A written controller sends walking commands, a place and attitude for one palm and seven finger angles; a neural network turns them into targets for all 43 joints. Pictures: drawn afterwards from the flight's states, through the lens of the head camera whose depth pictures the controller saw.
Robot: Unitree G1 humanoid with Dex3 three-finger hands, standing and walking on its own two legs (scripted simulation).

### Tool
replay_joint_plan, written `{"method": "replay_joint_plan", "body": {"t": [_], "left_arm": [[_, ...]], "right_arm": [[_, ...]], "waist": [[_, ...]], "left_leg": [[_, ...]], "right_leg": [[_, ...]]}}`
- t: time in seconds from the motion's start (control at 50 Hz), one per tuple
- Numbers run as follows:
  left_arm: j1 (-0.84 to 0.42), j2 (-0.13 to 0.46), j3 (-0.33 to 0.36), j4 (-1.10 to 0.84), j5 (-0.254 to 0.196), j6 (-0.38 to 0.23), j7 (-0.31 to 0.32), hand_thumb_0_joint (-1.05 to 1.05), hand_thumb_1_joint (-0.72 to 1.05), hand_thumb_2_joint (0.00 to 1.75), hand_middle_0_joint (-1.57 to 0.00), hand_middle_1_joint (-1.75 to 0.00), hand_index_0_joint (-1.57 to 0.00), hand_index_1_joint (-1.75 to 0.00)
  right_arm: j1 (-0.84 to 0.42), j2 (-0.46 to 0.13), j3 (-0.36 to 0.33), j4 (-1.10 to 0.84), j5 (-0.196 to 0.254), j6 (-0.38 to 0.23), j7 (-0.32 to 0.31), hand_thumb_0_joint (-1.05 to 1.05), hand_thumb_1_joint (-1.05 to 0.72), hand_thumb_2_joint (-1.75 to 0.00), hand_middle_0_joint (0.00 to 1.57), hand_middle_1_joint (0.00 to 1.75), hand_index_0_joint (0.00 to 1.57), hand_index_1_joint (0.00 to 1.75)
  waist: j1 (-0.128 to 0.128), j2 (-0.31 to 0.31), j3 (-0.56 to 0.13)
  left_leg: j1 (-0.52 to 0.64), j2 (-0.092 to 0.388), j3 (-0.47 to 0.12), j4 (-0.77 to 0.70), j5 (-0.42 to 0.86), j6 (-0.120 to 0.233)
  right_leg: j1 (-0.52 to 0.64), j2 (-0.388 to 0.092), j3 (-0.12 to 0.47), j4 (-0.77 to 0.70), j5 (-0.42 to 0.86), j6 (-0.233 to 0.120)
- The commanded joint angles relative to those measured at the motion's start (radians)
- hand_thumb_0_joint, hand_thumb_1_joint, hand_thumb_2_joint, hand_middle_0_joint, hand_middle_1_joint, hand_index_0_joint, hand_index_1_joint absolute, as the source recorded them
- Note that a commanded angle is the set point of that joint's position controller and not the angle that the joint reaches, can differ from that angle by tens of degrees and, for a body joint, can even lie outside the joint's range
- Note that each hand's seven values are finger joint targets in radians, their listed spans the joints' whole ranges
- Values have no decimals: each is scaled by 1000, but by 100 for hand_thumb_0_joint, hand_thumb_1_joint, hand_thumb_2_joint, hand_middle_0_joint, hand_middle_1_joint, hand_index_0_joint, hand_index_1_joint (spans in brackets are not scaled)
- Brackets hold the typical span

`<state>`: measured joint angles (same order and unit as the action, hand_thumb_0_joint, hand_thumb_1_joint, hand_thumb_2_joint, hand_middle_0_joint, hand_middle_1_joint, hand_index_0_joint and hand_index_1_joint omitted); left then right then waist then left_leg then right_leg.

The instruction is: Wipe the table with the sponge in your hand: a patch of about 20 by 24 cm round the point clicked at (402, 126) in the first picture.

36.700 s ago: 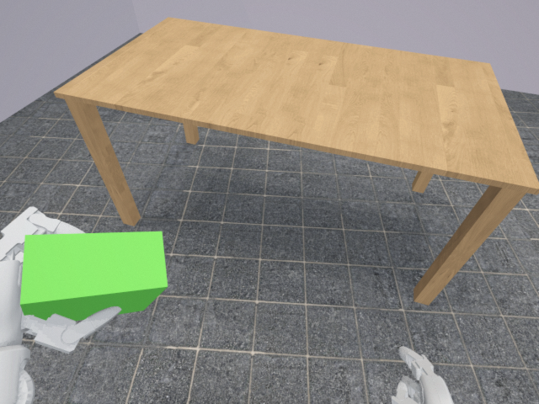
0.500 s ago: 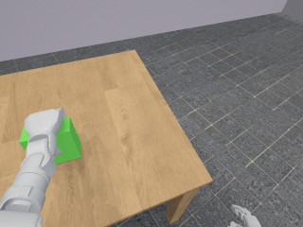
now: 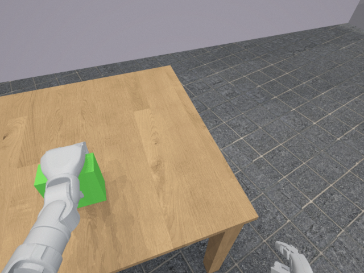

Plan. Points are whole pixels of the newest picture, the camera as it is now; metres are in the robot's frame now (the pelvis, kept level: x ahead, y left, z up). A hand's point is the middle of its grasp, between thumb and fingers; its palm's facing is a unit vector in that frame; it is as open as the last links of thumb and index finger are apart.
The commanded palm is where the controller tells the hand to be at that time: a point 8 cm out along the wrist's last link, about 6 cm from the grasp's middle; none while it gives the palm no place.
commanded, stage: wipe back along the first lane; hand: left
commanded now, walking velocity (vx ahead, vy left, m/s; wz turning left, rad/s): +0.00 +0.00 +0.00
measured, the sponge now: (77, 188) +0.31 +0.31 -0.03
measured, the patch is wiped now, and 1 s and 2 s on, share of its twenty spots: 1.00 1.00 1.00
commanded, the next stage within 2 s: lift the sponge slowly off the table in 1.18 s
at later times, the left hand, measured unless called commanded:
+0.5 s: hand (74, 188) +0.28 +0.29 +0.02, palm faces -0.05 -0.05 -1.00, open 10.5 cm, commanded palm +0.24 +0.27 +0.05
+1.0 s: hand (76, 210) +0.23 +0.26 +0.02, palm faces -0.02 -0.08 -1.00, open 10.5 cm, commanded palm +0.18 +0.25 +0.05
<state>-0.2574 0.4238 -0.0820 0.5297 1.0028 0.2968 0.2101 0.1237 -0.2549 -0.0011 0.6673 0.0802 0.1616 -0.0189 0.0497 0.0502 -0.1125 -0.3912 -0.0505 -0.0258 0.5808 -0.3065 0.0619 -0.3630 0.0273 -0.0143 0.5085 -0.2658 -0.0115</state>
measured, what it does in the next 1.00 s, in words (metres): stands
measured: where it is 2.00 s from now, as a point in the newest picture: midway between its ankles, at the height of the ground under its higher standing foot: outside the picture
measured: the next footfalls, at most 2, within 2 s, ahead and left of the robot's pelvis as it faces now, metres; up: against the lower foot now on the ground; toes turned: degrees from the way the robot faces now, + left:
none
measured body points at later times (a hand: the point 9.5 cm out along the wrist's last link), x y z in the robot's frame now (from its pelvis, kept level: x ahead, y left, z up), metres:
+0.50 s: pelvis +0.01 -0.01 +0.00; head +0.01 -0.03 +0.45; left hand +0.28 +0.28 +0.07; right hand +0.20 -0.25 -0.10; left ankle -0.01 +0.08 -0.73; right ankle -0.01 -0.12 -0.73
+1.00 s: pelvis +0.01 -0.01 +0.00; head +0.00 -0.03 +0.45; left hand +0.23 +0.26 +0.07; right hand +0.23 -0.22 -0.08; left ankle -0.01 +0.08 -0.73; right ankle -0.01 -0.12 -0.73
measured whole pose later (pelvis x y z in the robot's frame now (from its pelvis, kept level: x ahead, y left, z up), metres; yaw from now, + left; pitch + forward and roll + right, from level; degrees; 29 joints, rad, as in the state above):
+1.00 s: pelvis +0.01 -0.01 +0.00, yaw -1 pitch +3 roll -1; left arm 0.19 0.35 -0.13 0.08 0.99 0.36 0.24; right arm 0.05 -0.24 0.01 0.64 0.07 0.12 0.00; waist 0.10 0.08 -0.11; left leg -0.28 -0.04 -0.01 0.54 -0.31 0.05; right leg -0.28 0.04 0.01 0.50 -0.28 -0.02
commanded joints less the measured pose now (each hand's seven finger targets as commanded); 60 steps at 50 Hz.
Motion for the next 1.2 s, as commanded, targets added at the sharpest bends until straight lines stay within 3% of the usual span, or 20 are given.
{"method": "replay_joint_plan", "body": {"t": [0.0,0.06,0.12,0.16,0.24,0.34,0.42,0.46,0.5,0.52,0.58,0.66,0.86,0.88,0.94,0.98,1.0,1.08,1.16,1.18], "left_arm": [[-65,108,20,-52,-5,-9,-30,0,10,130,-120,-160,-120,-160],[-59,122,34,-54,-11,-16,-31,0,10,130,-120,-160,-120,-160],[9,134,62,-87,-25,-24,-28,0,10,130,-120,-160,-120,-160],[35,111,46,-111,-28,-23,-29,0,10,130,-120,-160,-120,-160],[91,130,70,-149,-37,-16,-26,0,10,130,-120,-160,-120,-160],[138,59,14,-228,-44,-2,-26,0,10,130,-120,-160,-120,-160],[189,90,46,-247,-50,9,-23,0,10,130,-120,-160,-120,-160],[199,47,11,-276,-51,12,-25,0,10,130,-120,-160,-120,-160],[243,57,24,-299,-52,17,-22,0,10,130,-120,-160,-120,-160],[248,29,-1,-311,-53,18,-23,0,10,130,-120,-160,-120,-160],[289,43,20,-336,-52,24,-19,0,10,130,-120,-160,-120,-160],[362,13,-4,-377,-54,27,-14,0,10,130,-120,-160,-120,-160],[437,-24,-45,-477,-50,66,-3,0,10,130,-120,-160,-120,-160],[428,6,-15,-484,-48,69,0,0,10,130,-120,-160,-120,-160],[478,-10,-30,-509,-59,73,-2,0,10,130,-120,-160,-120,-160],[487,23,5,-521,-61,76,-1,0,10,130,-120,-160,-120,-160],[494,-20,-40,-527,-61,78,-4,0,10,130,-120,-160,-120,-160],[524,-19,-39,-549,-59,78,-3,0,10,130,-120,-160,-120,-160],[590,-68,-95,-575,-57,69,-4,0,10,130,-120,-160,-120,-160],[593,-47,-71,-591,-62,71,-3,0,10,130,-120,-160,-120,-160]], "right_arm": [[-109,-141,-40,-147,-4,-51,-13,0,-90,-90,20,30,20,30],[-113,-144,-37,-148,-6,-53,-17,0,-90,-90,20,30,20,30],[-121,-143,-39,-155,-6,-58,-17,0,-90,-90,20,30,20,30],[-125,-140,-40,-156,-5,-64,-14,0,-90,-90,20,30,20,30],[-135,-142,-40,-156,-5,-70,-13,0,-90,-90,20,30,20,30],[-155,-135,-43,-164,-5,-82,-6,0,-90,-90,20,30,20,30],[-161,-135,-41,-164,-5,-85,-11,0,-90,-90,20,30,20,30],[-170,-132,-43,-165,-6,-89,-9,0,-90,-90,20,30,20,30],[-176,-128,-41,-170,-6,-91,-6,0,-90,-90,20,30,20,30],[-182,-124,-40,-173,-5,-94,-4,0,-90,-90,20,30,20,30],[-192,-126,-41,-171,-8,-97,0,0,-90,-90,20,30,20,30],[-204,-117,-35,-181,-10,-101,7,0,-90,-90,20,30,20,30],[-241,-104,-28,-194,-11,-97,14,0,-90,-90,20,30,20,30],[-239,-109,-30,-189,-13,-94,13,0,-90,-90,20,30,20,30],[-255,-101,-24,-197,-10,-95,13,0,-90,-90,20,30,20,30],[-258,-107,-25,-192,-11,-92,13,0,-90,-90,20,30,20,30],[-262,-98,-21,-198,-10,-91,14,0,-90,-90,20,30,20,30],[-272,-100,-24,-199,-11,-95,19,0,-90,-90,20,30,20,30],[-277,-92,-24,-206,-10,-98,30,0,-90,-90,20,30,20,30],[-280,-96,-28,-207,-11,-98,30,0,-90,-90,20,30,20,30]], "waist": [[2,-46,-152],[-2,-88,-131],[14,-94,-150],[11,-83,-137],[18,-90,-125],[14,-78,-119],[21,-104,-113],[18,-109,-122],[27,-76,-124],[24,-88,-114],[31,-90,-116],[35,-110,-100],[45,-105,-70],[47,-95,-77],[51,-91,-59],[55,-94,-62],[51,-80,-54],[59,-82,-44],[59,-101,-35],[62,-93,-45]], "left_leg": [[98,39,-61,-76,249,-33],[71,33,-56,-77,229,-26],[74,30,-49,-77,246,-22],[77,28,-45,-72,270,-23],[72,27,-44,-79,269,-21],[95,30,-46,-81,274,-19],[90,25,-45,-83,274,-18],[105,26,-41,-79,294,-19],[110,28,-46,-84,304,-22],[115,28,-45,-81,306,-21],[120,31,-51,-84,317,-25],[115,29,-48,-82,326,-27],[130,35,-56,-96,299,-27],[134,38,-60,-101,293,-28],[132,34,-53,-102,284,-26],[132,36,-60,-107,281,-28],[133,35,-54,-107,276,-25],[139,40,-65,-116,263,-25],[137,43,-64,-108,267,-24],[138,45,-69,-114,250,-22]], "right_leg": [[61,14,12,-44,168,-81],[70,12,27,-51,186,-78],[109,7,35,-51,225,-75],[111,6,41,-49,268,-75],[132,3,50,-53,284,-74],[118,6,49,-56,275,-73],[141,5,56,-55,295,-71],[140,4,58,-53,327,-69],[148,6,52,-46,314,-72],[140,6,53,-49,324,-71],[146,8,60,-46,330,-73],[153,5,62,-41,358,-70],[146,9,59,-47,294,-70],[147,13,68,-48,282,-74],[157,9,64,-52,284,-71],[164,12,77,-53,281,-74],[158,11,65,-53,267,-71],[147,16,72,-60,230,-75],[135,16,65,-54,226,-72],[142,18,72,-57,210,-74]]}}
